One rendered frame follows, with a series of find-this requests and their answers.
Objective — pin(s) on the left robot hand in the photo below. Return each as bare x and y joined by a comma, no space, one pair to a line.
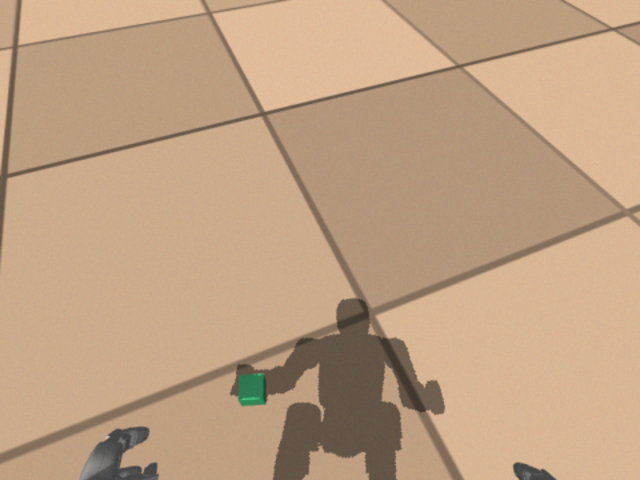
105,459

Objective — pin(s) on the small box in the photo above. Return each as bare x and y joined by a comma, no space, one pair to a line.
252,389

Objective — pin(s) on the right robot hand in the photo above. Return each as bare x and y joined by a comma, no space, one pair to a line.
526,472

